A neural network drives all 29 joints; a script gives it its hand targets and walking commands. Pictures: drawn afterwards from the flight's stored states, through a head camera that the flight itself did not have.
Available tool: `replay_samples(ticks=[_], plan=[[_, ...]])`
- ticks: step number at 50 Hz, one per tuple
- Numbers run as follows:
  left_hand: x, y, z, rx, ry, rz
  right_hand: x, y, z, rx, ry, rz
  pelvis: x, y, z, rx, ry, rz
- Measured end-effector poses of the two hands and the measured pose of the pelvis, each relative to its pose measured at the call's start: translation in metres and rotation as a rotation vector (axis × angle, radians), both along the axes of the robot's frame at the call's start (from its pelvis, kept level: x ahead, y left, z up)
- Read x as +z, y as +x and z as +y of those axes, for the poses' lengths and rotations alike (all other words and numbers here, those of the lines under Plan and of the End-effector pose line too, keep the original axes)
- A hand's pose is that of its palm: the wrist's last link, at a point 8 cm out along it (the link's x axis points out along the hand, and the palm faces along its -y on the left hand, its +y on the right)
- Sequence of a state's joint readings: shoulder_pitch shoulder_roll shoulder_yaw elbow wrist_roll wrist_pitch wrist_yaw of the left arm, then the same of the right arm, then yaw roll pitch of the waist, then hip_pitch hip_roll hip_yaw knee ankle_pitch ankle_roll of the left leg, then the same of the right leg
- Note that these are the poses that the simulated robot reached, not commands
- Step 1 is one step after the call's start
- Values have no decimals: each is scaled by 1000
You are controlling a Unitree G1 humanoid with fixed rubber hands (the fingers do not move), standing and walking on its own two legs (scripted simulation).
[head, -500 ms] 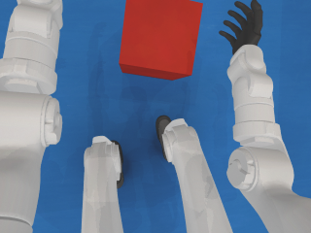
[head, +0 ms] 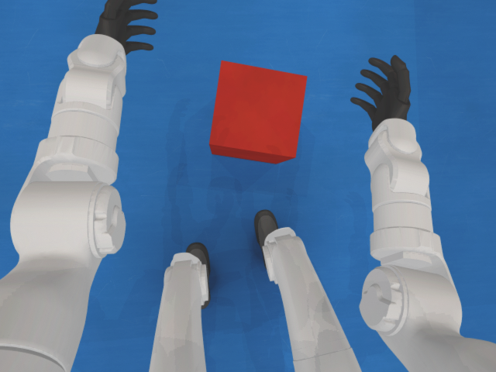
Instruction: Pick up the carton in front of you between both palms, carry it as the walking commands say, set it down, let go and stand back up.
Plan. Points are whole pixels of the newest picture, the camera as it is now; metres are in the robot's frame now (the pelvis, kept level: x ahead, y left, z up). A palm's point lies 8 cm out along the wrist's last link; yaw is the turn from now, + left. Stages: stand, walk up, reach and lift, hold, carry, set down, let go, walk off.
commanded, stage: let go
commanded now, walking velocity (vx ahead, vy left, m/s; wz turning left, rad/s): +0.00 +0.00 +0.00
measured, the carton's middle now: (253, 120) +0.52 -0.13 -0.51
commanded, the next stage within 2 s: stand in 1.36 s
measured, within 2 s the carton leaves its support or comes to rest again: neither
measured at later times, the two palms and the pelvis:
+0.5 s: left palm (51, 177) +0.39 +0.15 +0.01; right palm (480, 209) +0.29 -0.27 +0.03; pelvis +0.07 -0.03 +0.10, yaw +0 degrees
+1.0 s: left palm out of the picture +0.27 +0.24 +0.07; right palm (477, 247) +0.26 -0.22 +0.07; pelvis +0.10 +0.01 +0.14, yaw -1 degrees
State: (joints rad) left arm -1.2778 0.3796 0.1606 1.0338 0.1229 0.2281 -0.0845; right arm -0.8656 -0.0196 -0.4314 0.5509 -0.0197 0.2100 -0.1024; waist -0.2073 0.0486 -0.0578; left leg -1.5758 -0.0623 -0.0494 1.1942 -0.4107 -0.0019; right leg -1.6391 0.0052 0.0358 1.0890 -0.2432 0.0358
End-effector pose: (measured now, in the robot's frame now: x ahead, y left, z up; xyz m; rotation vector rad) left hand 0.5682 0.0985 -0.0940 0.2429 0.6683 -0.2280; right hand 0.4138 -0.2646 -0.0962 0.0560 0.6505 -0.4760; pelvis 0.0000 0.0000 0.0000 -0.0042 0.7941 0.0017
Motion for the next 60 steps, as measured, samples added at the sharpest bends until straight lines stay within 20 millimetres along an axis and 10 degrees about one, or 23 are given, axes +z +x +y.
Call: replay_samples(ticks=[15, 32, 49, 60], plan=[[62, -128, 42, 280, 48, -3, 78, -70, 6, 359, -34, 139, 73, 36, -19, 18, 21, -226], [120, -205, 70, 248, 58, 33, 150, -162, 3, 373, -27, 178, 119, 88, -23, -17, 1, -541], [163, -296, 139, 303, 62, 81, 165, -150, 39, 423, -35, 150, 138, 105, 8, -12, -19, -765], [162, -311, 134, 308, 55, 71, 169, -155, 25, 402, -96, 184, 134, 97, 5, -22, -21, -836]])
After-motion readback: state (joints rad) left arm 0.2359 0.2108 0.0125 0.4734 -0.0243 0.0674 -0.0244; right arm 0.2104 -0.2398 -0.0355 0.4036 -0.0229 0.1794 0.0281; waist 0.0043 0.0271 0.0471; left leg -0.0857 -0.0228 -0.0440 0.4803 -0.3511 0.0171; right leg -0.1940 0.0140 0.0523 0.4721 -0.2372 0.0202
